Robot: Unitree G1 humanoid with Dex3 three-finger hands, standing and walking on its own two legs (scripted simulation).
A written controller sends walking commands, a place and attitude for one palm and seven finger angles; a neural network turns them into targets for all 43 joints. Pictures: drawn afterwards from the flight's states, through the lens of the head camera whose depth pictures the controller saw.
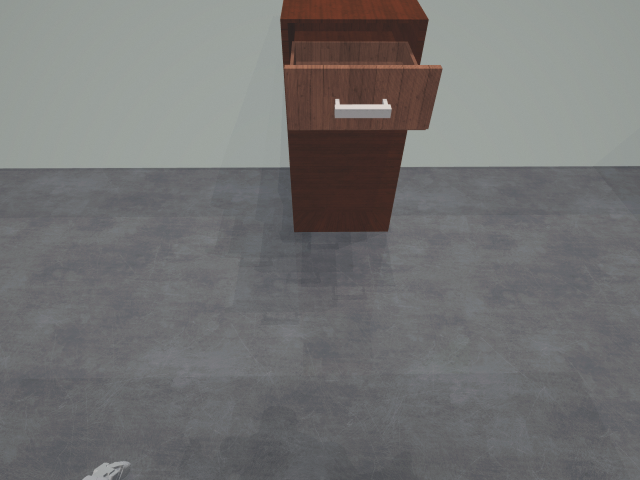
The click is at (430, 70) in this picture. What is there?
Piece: drawer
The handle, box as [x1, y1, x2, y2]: [334, 99, 391, 117]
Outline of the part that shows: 335,99 335,117 390,117 391,108 390,105 387,103 386,99 383,99 381,104 340,104 338,99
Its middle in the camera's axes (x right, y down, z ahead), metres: +0.10 -0.32 +0.94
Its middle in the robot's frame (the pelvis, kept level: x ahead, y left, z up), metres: +0.93 -0.05 +0.01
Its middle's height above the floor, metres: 0.78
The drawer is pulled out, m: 0.29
